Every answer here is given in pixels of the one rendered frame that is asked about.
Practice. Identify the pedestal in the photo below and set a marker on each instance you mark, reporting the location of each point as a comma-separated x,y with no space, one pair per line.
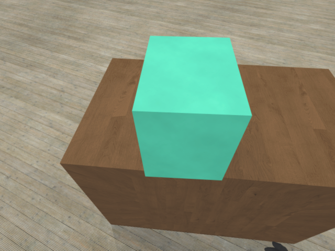
278,187

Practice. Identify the carton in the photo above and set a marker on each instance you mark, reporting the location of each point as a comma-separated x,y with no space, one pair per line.
191,109

